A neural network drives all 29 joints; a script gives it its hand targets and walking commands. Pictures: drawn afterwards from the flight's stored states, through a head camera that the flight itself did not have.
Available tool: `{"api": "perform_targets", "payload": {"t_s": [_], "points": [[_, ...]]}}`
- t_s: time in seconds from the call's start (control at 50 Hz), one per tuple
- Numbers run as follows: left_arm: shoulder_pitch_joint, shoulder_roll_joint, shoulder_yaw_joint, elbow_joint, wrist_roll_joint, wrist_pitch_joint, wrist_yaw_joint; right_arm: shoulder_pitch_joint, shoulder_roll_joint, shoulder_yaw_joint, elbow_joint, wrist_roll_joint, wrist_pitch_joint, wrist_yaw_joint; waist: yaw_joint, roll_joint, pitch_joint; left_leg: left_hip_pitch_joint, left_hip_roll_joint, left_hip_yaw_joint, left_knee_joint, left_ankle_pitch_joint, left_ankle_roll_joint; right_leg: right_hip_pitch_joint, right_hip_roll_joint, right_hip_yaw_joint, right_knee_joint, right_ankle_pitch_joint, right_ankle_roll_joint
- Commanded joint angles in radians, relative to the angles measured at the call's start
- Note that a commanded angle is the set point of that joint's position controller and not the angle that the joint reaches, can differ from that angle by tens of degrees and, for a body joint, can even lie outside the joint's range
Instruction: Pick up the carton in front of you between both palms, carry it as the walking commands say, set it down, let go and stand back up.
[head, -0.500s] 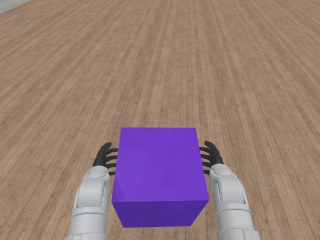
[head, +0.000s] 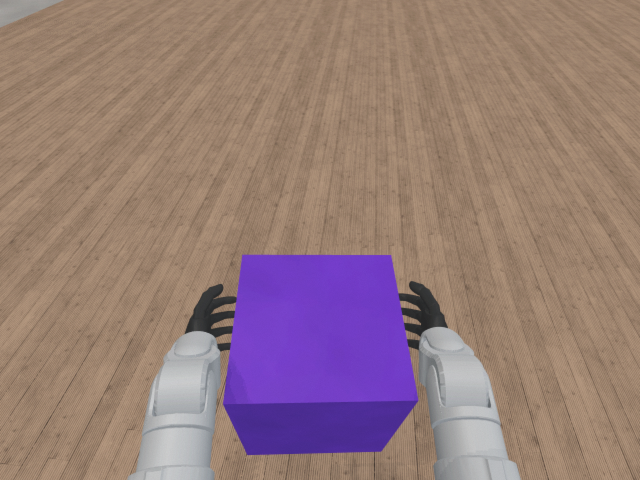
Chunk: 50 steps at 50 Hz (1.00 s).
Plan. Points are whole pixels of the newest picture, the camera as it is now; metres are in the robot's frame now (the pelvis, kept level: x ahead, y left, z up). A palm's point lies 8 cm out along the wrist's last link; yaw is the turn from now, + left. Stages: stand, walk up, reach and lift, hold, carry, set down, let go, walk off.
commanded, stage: carry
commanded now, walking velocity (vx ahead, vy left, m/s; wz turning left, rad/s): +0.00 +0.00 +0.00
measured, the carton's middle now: (316, 359) +0.31 +0.00 -0.05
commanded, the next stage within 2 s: hold in 0.06 s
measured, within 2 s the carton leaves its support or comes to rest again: neither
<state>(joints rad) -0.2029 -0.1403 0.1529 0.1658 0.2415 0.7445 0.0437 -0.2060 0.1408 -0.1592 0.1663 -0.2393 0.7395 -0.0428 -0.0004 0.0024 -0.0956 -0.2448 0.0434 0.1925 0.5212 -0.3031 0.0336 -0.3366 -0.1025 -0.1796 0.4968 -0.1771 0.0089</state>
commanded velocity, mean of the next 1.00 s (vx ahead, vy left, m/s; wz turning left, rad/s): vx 0.00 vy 0.00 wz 0.00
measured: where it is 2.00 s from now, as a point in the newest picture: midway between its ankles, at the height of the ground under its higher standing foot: outside the picture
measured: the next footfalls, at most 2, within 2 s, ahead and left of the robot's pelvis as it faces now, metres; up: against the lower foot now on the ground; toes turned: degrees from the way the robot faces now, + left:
none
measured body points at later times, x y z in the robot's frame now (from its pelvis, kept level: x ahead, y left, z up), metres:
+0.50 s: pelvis -0.01 -0.03 +0.01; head -0.06 -0.05 +0.45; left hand +0.25 +0.17 +0.05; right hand +0.31 -0.13 +0.04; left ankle -0.01 +0.09 -0.74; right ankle +0.05 -0.15 -0.74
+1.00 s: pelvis +0.01 -0.05 +0.01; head -0.03 -0.06 +0.46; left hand +0.28 +0.16 +0.04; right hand +0.34 -0.14 +0.04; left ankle -0.01 +0.09 -0.74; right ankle +0.05 -0.15 -0.74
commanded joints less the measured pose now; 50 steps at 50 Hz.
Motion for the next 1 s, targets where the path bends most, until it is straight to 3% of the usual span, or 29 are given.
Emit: {"api": "perform_targets", "payload": {"t_s": [0.0,0.04,0.06,0.08,0.1,0.18,0.3,0.42,0.66,0.88,0.98], "points": [[-0.448,-0.923,-0.555,-0.075,-0.271,-0.045,-0.256,-0.431,0.922,0.554,-0.060,0.266,-0.039,0.255,-0.001,0.002,-0.231,0.027,0.123,-0.115,-0.103,0.206,-0.008,0.135,-0.075,0.088,-0.043,0.139,-0.006],[-0.448,-0.923,-0.555,-0.075,-0.271,-0.045,-0.256,-0.431,0.922,0.554,-0.060,0.266,-0.039,0.255,-0.001,0.002,-0.231,0.027,0.123,-0.115,-0.103,0.207,-0.007,0.135,-0.075,0.087,-0.042,0.138,-0.005],[-0.370,-0.951,-0.526,-0.040,-0.256,-0.052,-0.260,-0.338,0.933,0.528,-0.077,0.249,-0.035,0.262,-0.001,0.064,-0.129,0.066,-0.073,-0.307,-0.186,0.483,0.000,0.376,0.212,0.224,-0.069,0.277,-0.030],[-0.366,-0.908,-0.497,-0.066,-0.231,-0.075,-0.253,-0.358,0.902,0.531,-0.142,0.240,-0.049,0.261,0.009,0.063,-0.171,0.140,-0.062,-0.324,-0.168,0.535,-0.004,0.370,0.201,0.241,-0.079,0.300,-0.037],[-0.365,-0.907,-0.492,-0.063,-0.222,-0.079,-0.247,-0.375,0.892,0.532,-0.126,0.240,-0.052,0.261,0.012,0.051,-0.167,0.196,-0.073,-0.323,-0.155,0.614,-0.017,0.334,0.204,0.250,-0.098,0.331,-0.037],[-0.391,-0.893,-0.481,-0.048,-0.205,-0.085,-0.231,-0.416,0.870,0.549,-0.118,0.250,-0.063,0.267,0.019,0.040,-0.161,0.303,-0.095,-0.302,-0.190,0.450,-0.029,0.287,0.211,0.246,-0.125,0.233,-0.015],[-0.508,-0.922,-0.511,-0.011,-0.241,-0.069,-0.276,-0.436,0.906,0.486,-0.010,0.212,-0.060,0.277,-0.029,0.042,-0.069,0.213,-0.093,-0.291,-0.219,0.181,-0.039,0.274,0.212,0.239,-0.149,0.037,-0.028],[-0.561,-0.946,-0.475,0.061,-0.238,-0.066,-0.307,-0.496,0.957,0.463,0.064,0.203,-0.051,0.295,-0.020,-0.003,-0.054,0.128,-0.104,-0.281,-0.220,0.076,-0.021,0.320,0.192,0.246,-0.162,-0.019,-0.021],[-0.596,-0.958,-0.406,0.125,-0.206,-0.069,-0.321,-0.570,0.982,0.451,0.111,0.218,-0.041,0.315,0.007,-0.033,-0.071,0.084,-0.129,-0.265,-0.197,0.053,-0.002,0.366,0.149,0.280,-0.192,-0.055,-0.003],[-0.595,-0.956,-0.400,0.114,-0.202,-0.065,-0.307,-0.566,0.957,0.431,0.111,0.210,-0.040,0.304,-0.008,-0.025,-0.091,0.088,-0.138,-0.271,-0.200,0.127,-0.012,0.408,0.156,0.273,-0.171,0.107,0.004],[-0.683,-0.956,-0.312,0.237,-0.145,-0.108,-0.302,-0.650,0.916,0.317,0.225,0.147,-0.087,0.306,-0.028,-0.011,-0.043,0.041,-0.137,-0.268,-0.173,0.069,-0.018,0.347,0.169,0.256,-0.141,0.035,-0.007]]}}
